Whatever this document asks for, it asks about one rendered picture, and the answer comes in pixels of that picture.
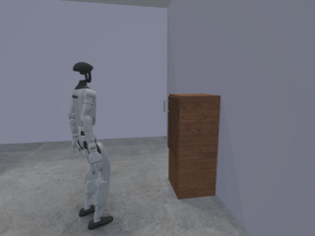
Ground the left robot shin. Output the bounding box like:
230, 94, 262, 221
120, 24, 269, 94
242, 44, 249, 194
84, 172, 98, 209

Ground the handle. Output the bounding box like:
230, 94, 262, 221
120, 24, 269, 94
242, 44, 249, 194
163, 100, 169, 112

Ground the cupboard door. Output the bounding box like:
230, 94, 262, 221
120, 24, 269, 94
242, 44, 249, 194
167, 95, 180, 159

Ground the robot torso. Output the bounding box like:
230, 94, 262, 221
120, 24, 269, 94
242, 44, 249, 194
72, 86, 96, 149

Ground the robot right forearm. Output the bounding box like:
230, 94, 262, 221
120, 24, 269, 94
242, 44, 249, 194
82, 116, 97, 152

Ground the robot left forearm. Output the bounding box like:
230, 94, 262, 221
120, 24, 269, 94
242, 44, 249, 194
68, 117, 80, 141

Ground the left robot hand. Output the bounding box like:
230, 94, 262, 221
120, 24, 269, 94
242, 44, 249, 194
72, 140, 85, 158

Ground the right robot upper arm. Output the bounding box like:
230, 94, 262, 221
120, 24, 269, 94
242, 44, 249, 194
80, 88, 96, 124

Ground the left robot upper arm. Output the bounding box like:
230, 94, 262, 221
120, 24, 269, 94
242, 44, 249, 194
68, 90, 76, 120

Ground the right robot hand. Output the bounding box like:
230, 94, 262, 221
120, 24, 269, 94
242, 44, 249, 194
89, 150, 103, 175

